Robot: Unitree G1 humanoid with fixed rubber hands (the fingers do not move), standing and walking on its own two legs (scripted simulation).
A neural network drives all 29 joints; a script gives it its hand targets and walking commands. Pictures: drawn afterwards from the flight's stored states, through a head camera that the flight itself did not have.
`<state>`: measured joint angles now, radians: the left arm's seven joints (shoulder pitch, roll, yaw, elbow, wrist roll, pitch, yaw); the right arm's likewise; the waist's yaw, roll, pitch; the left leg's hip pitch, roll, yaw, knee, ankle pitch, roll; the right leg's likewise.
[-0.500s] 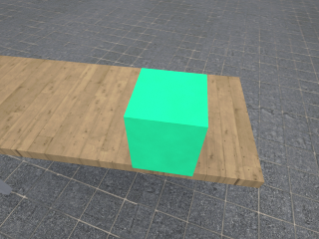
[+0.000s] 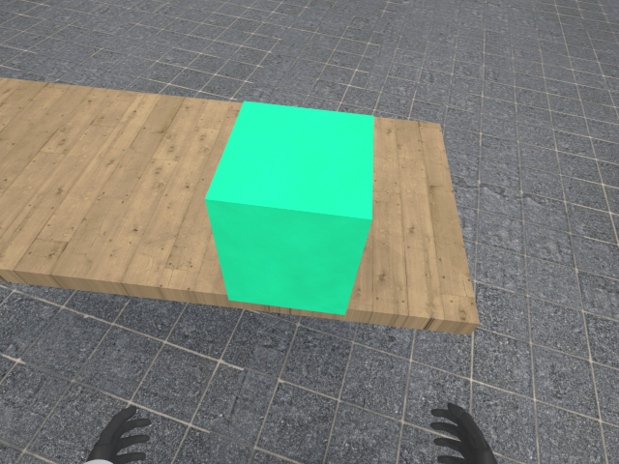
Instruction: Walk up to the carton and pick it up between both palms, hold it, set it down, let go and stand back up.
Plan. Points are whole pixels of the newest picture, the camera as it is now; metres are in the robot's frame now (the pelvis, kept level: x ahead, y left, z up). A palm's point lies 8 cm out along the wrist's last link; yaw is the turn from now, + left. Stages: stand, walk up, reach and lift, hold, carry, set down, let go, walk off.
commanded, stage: reach and lift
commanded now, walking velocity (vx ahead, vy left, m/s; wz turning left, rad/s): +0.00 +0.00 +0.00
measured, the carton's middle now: (296, 213) +0.48 +0.03 +0.01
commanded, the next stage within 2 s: none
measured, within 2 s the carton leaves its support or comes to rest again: neither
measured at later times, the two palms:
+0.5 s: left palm (95, 439) +0.16 +0.26 -0.06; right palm (461, 444) +0.17 -0.19 -0.06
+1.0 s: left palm (112, 382) +0.22 +0.25 -0.03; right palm (443, 392) +0.22 -0.17 -0.03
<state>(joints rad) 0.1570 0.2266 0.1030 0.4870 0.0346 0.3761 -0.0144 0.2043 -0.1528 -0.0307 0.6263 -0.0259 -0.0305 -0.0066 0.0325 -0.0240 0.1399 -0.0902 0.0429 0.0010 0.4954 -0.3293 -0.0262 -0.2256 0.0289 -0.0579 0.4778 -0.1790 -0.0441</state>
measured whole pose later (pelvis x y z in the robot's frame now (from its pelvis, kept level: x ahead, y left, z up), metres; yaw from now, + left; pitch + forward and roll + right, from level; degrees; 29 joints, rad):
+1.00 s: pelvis +0.02 +0.03 +0.01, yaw +0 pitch -4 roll -1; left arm 0.13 0.23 -0.06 0.55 -0.16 -0.25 0.02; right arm 0.14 -0.11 -0.03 0.61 0.11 -0.35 -0.03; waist 0.01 0.01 0.05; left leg -0.04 0.02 0.01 0.43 -0.32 0.00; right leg -0.16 0.01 -0.05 0.38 -0.16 -0.01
